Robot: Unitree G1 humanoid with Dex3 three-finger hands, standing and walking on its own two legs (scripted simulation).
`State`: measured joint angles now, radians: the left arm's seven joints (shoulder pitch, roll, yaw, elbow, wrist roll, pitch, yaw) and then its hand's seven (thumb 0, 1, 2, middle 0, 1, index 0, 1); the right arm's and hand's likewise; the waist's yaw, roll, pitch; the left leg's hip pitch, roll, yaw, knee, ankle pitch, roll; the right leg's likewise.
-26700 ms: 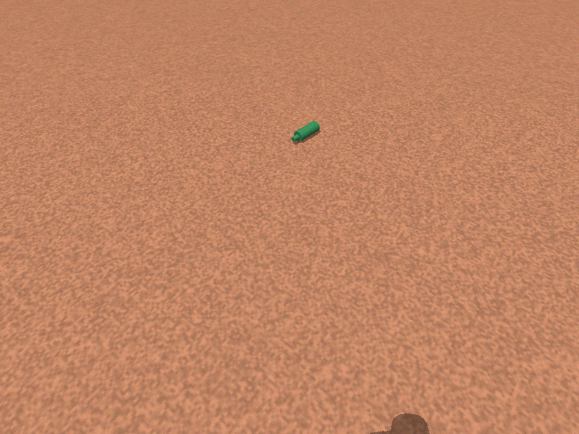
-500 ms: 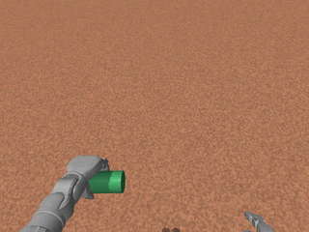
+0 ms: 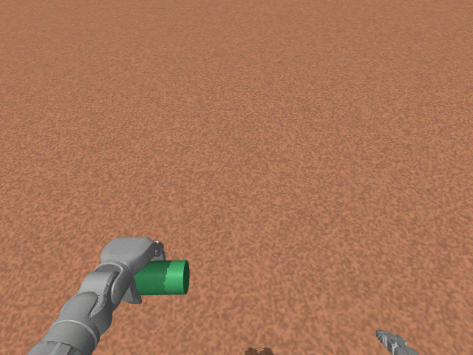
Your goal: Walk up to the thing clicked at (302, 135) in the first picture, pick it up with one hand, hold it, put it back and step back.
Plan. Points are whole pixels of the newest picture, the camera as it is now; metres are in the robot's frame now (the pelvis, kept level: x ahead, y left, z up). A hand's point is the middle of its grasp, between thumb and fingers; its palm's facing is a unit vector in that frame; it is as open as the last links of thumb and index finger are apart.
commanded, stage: crouch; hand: left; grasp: from above
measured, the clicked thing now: (138, 277) +0.29 +0.22 -0.08
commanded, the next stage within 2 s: none
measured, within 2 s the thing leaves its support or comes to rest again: neither
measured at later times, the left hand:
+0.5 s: hand (155, 292) +0.30 +0.21 -0.17, palm faces -0.48 +0.07 -0.87, open 9.3 cm
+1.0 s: hand (187, 303) +0.36 +0.19 -0.41, palm faces -0.49 +0.06 -0.87, open 9.2 cm
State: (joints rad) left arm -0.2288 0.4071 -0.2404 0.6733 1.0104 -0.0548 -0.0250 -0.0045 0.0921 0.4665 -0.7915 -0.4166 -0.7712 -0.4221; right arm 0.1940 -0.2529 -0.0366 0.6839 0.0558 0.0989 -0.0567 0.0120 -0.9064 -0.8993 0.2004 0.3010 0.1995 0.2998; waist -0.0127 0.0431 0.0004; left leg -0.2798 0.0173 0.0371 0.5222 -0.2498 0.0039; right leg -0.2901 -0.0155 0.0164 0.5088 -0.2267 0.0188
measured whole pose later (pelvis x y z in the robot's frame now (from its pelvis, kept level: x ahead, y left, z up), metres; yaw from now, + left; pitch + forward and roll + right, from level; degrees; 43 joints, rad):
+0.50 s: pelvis -0.02 +0.00 -0.05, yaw +1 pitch +14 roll -1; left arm -0.44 0.35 -0.23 1.05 1.19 -0.10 0.28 -0.01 0.08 0.42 -0.84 -0.38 -0.82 -0.39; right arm 0.20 -0.26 -0.07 0.70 0.00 0.06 -0.01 0.01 -0.91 -0.90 0.20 0.30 0.20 0.30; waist -0.07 0.00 -0.08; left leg -0.79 0.02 0.00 0.95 -0.39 0.00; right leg -0.78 -0.02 -0.01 0.91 -0.37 0.02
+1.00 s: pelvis -0.06 +0.00 -0.26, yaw +0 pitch +35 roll -3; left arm -0.77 0.39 -0.12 1.28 1.18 -0.04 0.36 -0.01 0.12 0.32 -0.89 -0.27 -0.86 -0.28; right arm 0.23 -0.21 -0.04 0.75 -0.07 -0.01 -0.01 0.01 -0.91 -0.90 0.20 0.30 0.20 0.30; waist -0.19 0.06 -0.19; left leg -1.78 0.02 -0.02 1.80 -0.63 0.01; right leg -1.77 -0.02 -0.01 1.76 -0.60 0.03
